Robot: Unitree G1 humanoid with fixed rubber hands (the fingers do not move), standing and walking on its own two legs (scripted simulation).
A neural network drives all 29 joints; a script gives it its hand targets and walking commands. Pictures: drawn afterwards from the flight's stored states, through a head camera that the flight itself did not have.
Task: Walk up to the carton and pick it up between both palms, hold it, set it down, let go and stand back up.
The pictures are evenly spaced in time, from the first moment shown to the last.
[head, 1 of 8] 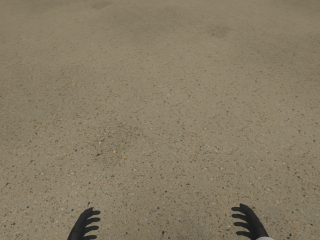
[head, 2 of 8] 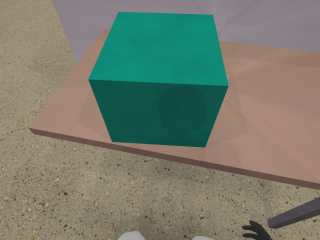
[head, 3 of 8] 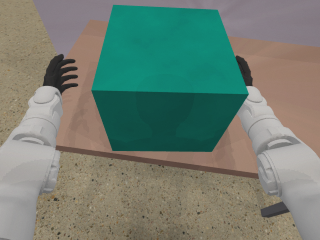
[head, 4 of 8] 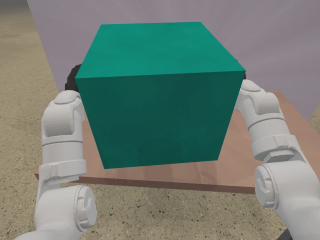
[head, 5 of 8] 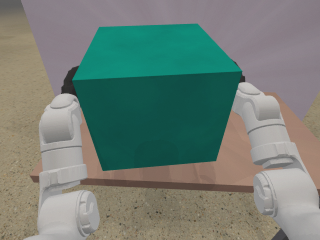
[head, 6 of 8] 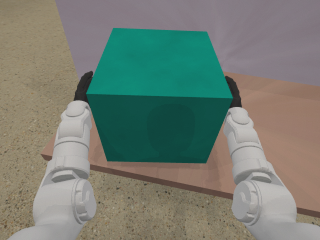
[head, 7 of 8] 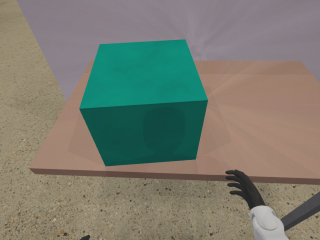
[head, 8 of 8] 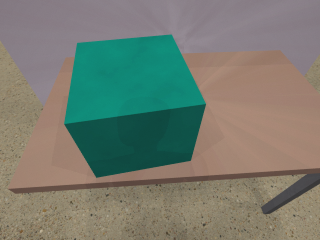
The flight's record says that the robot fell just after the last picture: no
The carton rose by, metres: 0.21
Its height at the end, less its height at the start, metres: +0.00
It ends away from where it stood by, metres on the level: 0.04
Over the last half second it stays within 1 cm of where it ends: yes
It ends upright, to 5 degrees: yes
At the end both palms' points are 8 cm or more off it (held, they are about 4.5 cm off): yes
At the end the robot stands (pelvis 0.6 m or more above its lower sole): yes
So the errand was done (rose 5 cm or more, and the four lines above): yes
